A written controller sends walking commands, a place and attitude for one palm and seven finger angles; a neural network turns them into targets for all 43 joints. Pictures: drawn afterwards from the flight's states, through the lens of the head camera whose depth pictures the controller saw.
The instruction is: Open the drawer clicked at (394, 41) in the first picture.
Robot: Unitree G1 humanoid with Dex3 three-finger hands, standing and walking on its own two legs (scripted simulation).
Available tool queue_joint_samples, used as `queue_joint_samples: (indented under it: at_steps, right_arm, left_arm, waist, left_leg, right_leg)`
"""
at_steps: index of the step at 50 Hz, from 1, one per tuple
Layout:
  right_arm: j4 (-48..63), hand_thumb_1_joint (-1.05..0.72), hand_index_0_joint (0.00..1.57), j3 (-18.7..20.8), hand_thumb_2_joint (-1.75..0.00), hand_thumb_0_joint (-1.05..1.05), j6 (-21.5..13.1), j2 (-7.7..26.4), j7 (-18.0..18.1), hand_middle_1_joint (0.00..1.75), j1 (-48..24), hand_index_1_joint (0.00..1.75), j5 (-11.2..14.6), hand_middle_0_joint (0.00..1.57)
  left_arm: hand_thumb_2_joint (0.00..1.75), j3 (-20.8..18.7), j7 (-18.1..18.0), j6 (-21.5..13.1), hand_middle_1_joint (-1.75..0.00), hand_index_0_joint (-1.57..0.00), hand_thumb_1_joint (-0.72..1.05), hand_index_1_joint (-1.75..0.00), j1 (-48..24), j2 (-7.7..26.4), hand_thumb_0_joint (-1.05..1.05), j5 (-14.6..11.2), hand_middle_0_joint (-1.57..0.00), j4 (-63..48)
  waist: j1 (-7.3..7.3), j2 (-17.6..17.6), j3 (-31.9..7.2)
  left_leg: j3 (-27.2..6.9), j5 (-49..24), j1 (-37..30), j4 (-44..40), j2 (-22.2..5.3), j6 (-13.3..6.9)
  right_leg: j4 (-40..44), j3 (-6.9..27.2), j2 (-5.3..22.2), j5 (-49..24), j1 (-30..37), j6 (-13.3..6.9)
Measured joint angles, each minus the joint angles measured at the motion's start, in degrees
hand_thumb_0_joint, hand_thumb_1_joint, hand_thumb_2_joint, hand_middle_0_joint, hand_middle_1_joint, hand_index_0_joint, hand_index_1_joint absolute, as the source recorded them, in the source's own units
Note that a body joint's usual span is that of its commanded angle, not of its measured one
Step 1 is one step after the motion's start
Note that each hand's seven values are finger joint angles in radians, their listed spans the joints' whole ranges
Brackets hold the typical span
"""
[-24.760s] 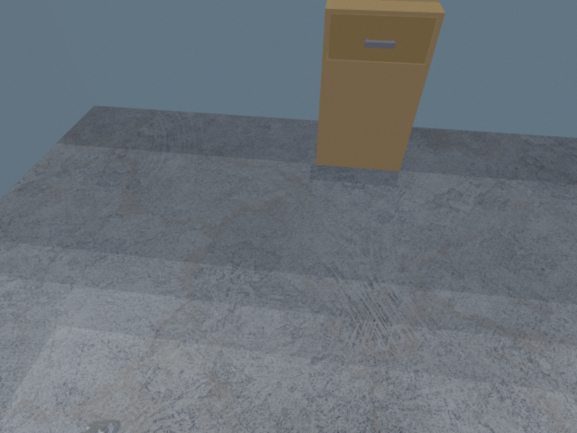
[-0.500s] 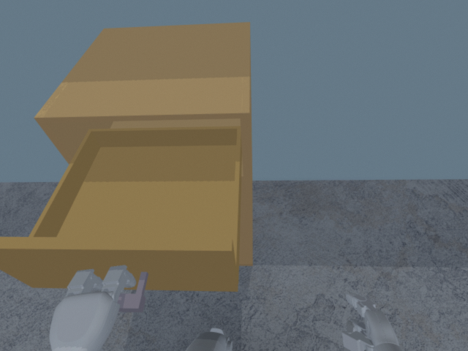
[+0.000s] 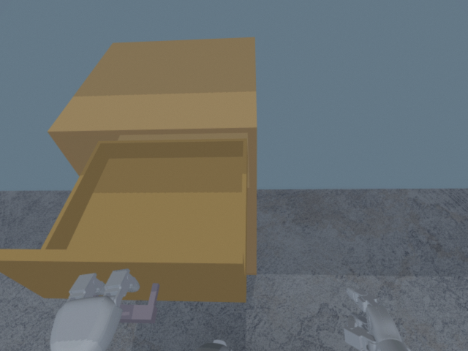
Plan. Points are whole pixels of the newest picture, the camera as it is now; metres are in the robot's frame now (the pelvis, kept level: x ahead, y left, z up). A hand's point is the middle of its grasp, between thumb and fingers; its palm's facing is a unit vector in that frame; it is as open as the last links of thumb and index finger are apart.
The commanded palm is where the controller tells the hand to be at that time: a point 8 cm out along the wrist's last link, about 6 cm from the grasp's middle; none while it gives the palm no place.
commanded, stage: lift the hand off the handle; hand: left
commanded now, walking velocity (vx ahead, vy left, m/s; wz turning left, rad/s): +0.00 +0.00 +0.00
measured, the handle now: (122, 300) +0.21 +0.22 -0.02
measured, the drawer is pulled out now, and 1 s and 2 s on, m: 0.29 0.29 0.29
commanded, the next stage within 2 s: draw the hand back to the body in 1.66 s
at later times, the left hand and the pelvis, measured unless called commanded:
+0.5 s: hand (100, 322) +0.16 +0.22 +0.03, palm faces -0.01 -0.14 -0.99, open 13.5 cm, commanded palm +0.14 +0.22 +0.10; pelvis +0.01 +0.01 +0.01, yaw +0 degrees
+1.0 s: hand (88, 314) +0.16 +0.22 +0.07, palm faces +0.01 -0.14 -0.99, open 13.5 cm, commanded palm +0.14 +0.22 +0.14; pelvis +0.00 +0.01 +0.03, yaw +0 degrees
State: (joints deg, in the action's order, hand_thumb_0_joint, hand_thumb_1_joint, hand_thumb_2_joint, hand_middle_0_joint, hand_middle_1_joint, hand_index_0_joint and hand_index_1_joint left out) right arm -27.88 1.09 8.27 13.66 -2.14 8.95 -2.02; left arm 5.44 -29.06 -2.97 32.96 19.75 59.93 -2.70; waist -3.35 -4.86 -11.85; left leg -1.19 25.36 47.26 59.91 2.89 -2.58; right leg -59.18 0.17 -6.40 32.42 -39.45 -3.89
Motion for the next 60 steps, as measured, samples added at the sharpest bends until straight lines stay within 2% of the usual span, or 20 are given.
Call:
queue_joint_samples:
  at_steps: [16,26,45,52,60]
  right_arm:
    - [0.9,-0.9,0.2,-0.6,-0.9,0.01,-0.6,-0.1,-0.6,0.3,0.7,0.3,0.2,0.2]
    - [1.4,-0.9,0.2,-0.5,-0.9,0.01,-0.5,0.0,-1.1,0.3,1.1,0.3,0.6,0.2]
    - [1.4,-0.9,0.2,-0.8,-0.9,0.01,-0.8,0.0,-0.9,0.3,1.1,0.3,1.3,0.2]
    - [1.1,-0.9,0.2,-0.9,-0.9,0.01,-1.1,-0.1,-0.5,0.3,1.0,0.3,1.5,0.2]
    - [0.9,-0.9,0.19,-0.7,-0.9,0.01,-1.1,0.3,-0.7,0.3,1.1,0.3,1.9,0.2]
  left_arm:
    - [0.3,1.4,3.5,1.7,-1.2,-0.38,-0.49,-1.22,1.4,0.1,0.0,-0.9,-0.32,-4.5]
    - [0.3,1.5,4.6,2.2,-1.2,-0.38,-0.49,-1.22,2.8,0.9,0.0,-1.2,-0.32,-8.2]
    - [0.3,0.6,8.4,3.2,-1.2,-0.38,-0.49,-1.23,2.9,2.4,0.0,-3.2,-0.33,-12.5]
    - [0.3,-1.0,9.6,2.7,-1.2,-0.38,-0.49,-1.23,3.4,3.6,0.0,-4.6,-0.34,-14.1]
    - [0.3,-2.4,11.0,3.4,-1.2,-0.34,-0.49,-1.21,4.0,3.5,0.0,-5.9,-0.34,-16.9]
  waist:
    - [-1.08,-0.5,1.0]
    - [-1.16,-0.7,1.2]
    - [-1.34,-1.1,2.1]
    - [-1.38,-1.0,2.4]
    - [-1.46,-1.3,2.4]
  left_leg:
    - [0.2,-0.8,-4.3,-3.3,0.4,-0.6]
    - [0.5,-1.1,-5.9,-4.4,0.4,-0.8]
    - [0.5,-2.7,-10.2,-8.0,0.1,-0.6]
    - [0.4,-3.2,-11.7,-9.5,0.0,-0.5]
    - [0.5,-3.7,-13.4,-11.2,0.0,-0.6]
  right_leg:
    - [3.7,0.5,0.5,-1.1,4.5,0.6]
    - [4.8,0.9,0.6,-1.5,5.9,0.8]
    - [8.5,1.3,0.5,-3.3,10.2,0.7]
    - [10.3,1.3,0.4,-4.1,11.7,0.6]
    - [12.2,1.6,0.5,-4.8,13.4,0.8]
